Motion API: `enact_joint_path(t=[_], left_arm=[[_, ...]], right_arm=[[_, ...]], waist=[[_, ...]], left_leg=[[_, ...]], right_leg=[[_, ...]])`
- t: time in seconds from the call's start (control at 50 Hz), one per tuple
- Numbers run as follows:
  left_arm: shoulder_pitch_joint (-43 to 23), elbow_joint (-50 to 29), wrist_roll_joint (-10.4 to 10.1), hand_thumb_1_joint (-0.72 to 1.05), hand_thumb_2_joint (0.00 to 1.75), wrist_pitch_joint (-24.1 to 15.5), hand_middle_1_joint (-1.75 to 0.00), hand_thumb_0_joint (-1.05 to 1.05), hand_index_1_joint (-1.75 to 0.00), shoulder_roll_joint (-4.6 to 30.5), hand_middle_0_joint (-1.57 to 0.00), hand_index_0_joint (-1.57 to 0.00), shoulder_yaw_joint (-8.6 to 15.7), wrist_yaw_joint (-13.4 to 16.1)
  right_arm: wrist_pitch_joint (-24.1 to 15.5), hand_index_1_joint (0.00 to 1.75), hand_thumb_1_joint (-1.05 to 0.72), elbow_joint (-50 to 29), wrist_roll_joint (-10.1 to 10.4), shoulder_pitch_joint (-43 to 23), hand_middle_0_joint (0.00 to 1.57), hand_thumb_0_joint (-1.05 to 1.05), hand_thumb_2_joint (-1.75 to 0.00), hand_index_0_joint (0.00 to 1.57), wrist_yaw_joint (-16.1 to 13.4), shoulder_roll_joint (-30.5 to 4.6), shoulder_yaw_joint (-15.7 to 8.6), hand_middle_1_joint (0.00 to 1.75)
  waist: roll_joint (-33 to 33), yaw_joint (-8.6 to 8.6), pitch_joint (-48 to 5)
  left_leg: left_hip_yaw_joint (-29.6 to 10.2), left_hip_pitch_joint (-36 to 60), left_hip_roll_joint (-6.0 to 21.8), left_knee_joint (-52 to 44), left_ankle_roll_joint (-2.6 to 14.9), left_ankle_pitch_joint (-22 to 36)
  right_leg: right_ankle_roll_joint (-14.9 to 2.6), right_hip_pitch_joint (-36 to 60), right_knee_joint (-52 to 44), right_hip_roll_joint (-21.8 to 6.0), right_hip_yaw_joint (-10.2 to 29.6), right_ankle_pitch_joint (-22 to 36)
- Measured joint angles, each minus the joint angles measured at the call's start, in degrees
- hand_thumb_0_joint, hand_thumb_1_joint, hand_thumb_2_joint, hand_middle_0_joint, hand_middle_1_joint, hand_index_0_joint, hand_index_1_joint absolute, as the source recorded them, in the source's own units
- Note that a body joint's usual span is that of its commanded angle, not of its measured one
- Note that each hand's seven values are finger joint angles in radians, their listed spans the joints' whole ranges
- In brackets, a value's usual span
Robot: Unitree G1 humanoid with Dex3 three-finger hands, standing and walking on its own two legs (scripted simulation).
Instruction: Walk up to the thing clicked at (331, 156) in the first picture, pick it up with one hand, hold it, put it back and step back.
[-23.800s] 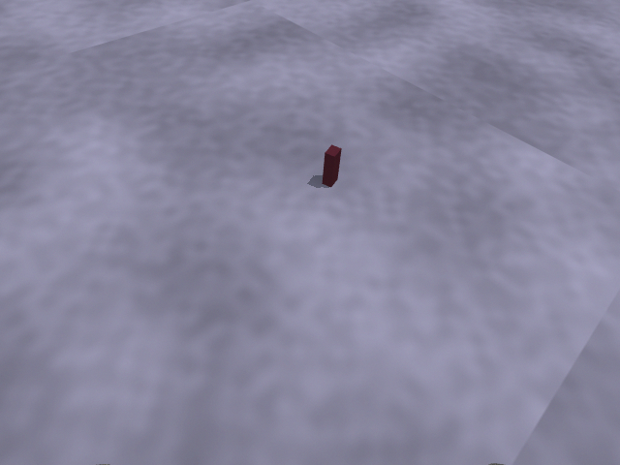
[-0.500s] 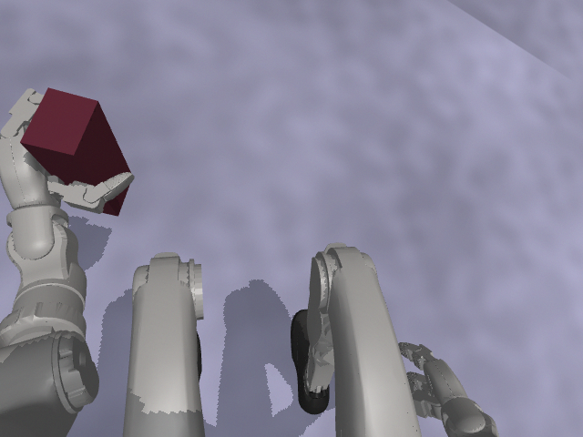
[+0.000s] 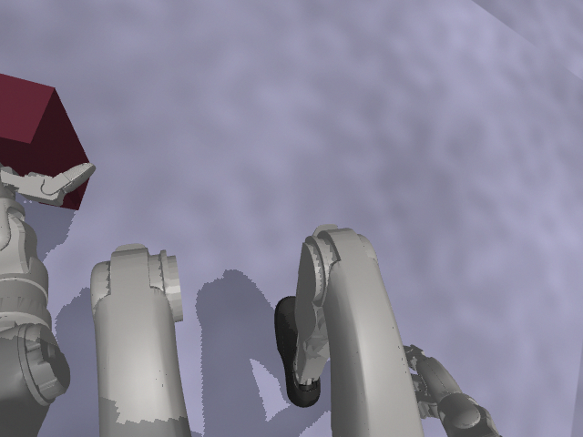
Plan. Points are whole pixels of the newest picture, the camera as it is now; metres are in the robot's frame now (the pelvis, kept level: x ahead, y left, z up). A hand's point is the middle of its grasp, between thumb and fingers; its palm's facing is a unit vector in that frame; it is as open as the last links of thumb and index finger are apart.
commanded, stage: crouch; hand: left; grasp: from the side
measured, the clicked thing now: (45, 154) +0.45 +0.25 -0.08
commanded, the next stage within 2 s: lower in 0.12 s
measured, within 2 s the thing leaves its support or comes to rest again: neither
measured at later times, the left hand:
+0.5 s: hand (65, 159) +0.46 +0.24 -0.13, palm faces +0.22 -0.98 -0.02, open 10.9 cm
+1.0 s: hand (74, 161) +0.47 +0.24 -0.17, palm faces +0.24 -0.97 -0.01, open 10.9 cm
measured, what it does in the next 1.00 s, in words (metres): stands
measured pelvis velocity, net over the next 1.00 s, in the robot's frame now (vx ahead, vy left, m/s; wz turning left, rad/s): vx -0.01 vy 0.01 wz -0.10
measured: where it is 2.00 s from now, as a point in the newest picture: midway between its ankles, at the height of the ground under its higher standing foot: (233, 387)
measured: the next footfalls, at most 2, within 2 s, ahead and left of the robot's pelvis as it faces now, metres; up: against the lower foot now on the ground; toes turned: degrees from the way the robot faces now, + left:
none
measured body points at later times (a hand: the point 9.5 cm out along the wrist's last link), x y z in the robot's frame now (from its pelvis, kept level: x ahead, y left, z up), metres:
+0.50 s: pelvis +0.00 +0.00 -0.03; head +0.23 +0.11 +0.35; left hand +0.44 +0.29 -0.13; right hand +0.11 -0.27 -0.11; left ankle +0.09 +0.13 -0.29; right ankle +0.12 -0.13 -0.29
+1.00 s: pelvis -0.01 +0.01 -0.04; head +0.24 +0.14 +0.32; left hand +0.45 +0.29 -0.17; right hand +0.10 -0.26 -0.09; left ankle +0.09 +0.13 -0.29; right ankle +0.12 -0.13 -0.29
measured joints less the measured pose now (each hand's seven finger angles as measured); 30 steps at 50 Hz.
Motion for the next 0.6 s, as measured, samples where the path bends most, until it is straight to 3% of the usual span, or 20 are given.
enact_joint_path(t=[0.32,0.6], left_arm=[[-0.2,1.6,0.7,-0.48,1.0,-1.5,-1.13,0.0,-1.1,2.9,-0.74,-0.66,0.2,0.5],[-1.3,7.3,1.0,-0.48,0.99,-5.9,-1.12,-0.01,-1.1,8.2,-0.75,-0.66,1.8,2.2]], right_arm=[[1.0,0.29,-0.91,-1.6,-1.9,-2.8,0.2,0.0,-0.91,0.2,1.1,-1.0,3.0,0.3],[1.2,0.29,-0.91,-3.0,-4.5,-5.4,0.2,0.0,-0.9,0.2,1.8,-1.9,8.5,0.3]], waist=[[-1.2,-1.06,3.5],[-4.5,-3.56,8.7]], left_leg=[[-2.0,-1.5,-0.1,4.3,-0.05,-0.6],[-4.7,-1.4,-0.1,7.7,-0.18,-1.0]], right_leg=[[0.5,-0.8,2.7,0.6,-1.4,0.1],[1.07,0.1,4.1,1.5,-3.4,0.9]])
